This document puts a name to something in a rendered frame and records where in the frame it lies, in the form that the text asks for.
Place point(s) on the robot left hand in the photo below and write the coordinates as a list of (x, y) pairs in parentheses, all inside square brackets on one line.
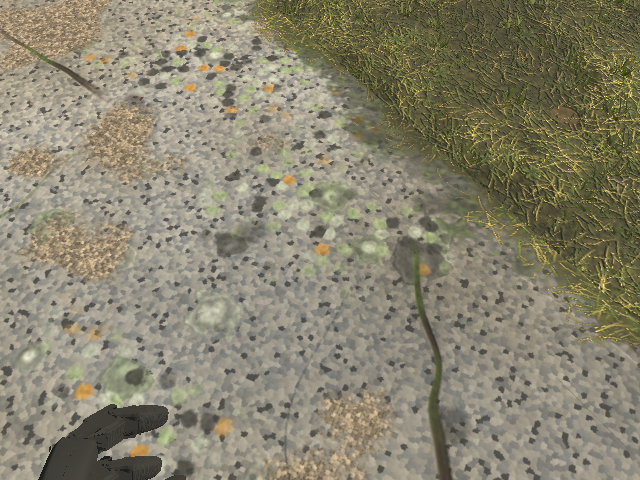
[(75, 457)]

